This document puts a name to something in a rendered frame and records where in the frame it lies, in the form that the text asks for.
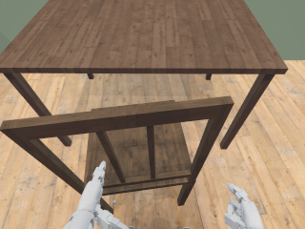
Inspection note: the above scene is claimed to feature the robot left hand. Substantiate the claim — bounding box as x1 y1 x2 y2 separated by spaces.
76 160 129 229

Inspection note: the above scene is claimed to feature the table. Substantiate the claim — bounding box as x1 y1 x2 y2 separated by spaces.
0 0 288 150

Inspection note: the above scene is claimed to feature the robot right hand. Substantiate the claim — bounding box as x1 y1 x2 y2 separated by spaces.
224 183 264 229

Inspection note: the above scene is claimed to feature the robot left forearm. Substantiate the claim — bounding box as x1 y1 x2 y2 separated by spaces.
63 210 95 229

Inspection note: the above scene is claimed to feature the chair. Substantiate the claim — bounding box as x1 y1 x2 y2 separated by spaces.
0 95 234 214

